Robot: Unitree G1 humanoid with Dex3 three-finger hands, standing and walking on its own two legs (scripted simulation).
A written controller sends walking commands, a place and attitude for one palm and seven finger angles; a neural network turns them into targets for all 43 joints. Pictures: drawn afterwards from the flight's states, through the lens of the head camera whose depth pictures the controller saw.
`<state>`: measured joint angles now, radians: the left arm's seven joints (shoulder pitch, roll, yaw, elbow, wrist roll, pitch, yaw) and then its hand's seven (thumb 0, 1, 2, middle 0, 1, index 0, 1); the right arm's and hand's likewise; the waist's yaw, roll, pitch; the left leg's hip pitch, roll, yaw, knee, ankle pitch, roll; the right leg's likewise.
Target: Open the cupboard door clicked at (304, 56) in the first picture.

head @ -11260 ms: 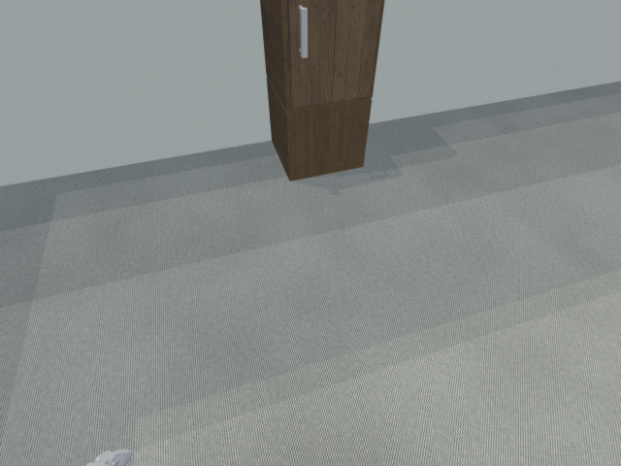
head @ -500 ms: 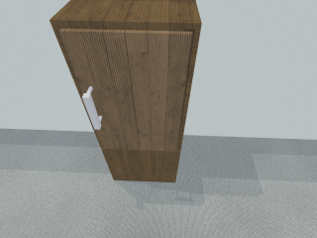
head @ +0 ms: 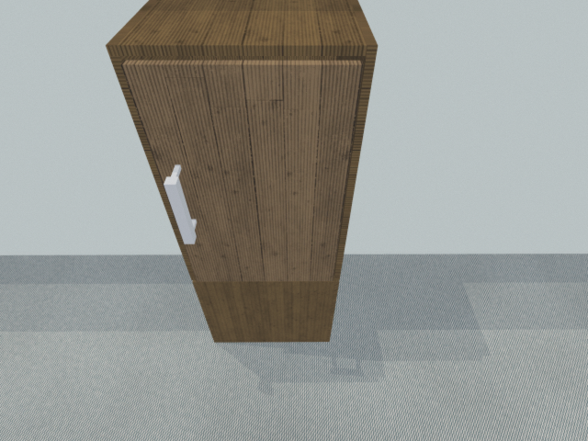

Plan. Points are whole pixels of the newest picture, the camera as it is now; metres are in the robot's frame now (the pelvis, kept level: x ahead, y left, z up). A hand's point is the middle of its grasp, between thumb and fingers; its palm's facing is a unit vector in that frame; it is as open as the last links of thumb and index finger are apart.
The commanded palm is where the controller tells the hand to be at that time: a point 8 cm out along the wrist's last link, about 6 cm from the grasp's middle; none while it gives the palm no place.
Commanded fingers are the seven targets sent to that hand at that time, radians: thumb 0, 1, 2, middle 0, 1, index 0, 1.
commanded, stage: look again from close up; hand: left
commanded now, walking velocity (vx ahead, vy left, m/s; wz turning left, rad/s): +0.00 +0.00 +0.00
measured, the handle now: (183, 205) +0.56 +0.25 -0.03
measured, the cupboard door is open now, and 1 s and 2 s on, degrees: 0 0 0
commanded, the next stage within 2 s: raise the hand with hooked fingers in 0.18 s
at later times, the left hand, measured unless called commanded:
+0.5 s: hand (139, 387) +0.20 +0.22 -0.03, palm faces +0.23 -0.97 -0.12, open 7.5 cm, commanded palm +0.11 +0.27 -0.06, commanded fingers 0.00 0.62 0.78 -0.22 -0.48 -0.22 -0.48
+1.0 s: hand (151, 404) +0.19 +0.21 -0.05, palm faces -0.06 -0.99 -0.08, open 10.4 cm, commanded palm +0.15 +0.28 -0.04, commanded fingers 0.00 0.04 0.53 -0.26 -0.86 -0.26 -0.86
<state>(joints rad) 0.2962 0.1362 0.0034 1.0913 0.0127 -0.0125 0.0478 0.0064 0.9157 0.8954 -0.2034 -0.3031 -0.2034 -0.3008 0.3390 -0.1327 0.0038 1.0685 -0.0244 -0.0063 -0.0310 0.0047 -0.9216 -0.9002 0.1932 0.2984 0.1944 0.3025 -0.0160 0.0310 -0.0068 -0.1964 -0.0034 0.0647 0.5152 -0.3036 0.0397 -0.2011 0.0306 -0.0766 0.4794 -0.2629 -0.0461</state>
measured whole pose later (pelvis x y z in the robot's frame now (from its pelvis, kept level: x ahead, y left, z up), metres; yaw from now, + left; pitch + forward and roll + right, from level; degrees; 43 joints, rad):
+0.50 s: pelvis +0.00 +0.04 -0.02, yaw +3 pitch +4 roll +0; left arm 0.38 0.17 0.03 0.16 -0.15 -0.14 0.09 0.03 0.86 0.86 -0.20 -0.36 -0.20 -0.36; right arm 0.33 -0.29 -0.02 0.80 0.02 -0.28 -0.05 0.02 -0.93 -0.90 0.20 0.30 0.20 0.30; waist -0.04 0.04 -0.08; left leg -0.37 -0.10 0.06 0.63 -0.34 0.09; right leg -0.40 -0.05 -0.06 0.68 -0.35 0.00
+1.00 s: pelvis -0.04 -0.01 -0.10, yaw +4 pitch +17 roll -4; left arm 0.24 0.30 0.20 0.05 -0.30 -0.42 -0.42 0.01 0.26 0.62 -0.24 -0.72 -0.24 -0.71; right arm 0.15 -0.20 0.07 0.54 0.03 -0.20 -0.04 0.01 -0.91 -0.90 0.20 0.30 0.20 0.30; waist 0.03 0.03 -0.13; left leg -1.00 0.00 -0.04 1.26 -0.55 0.03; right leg -0.95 0.03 -0.18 1.17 -0.51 -0.08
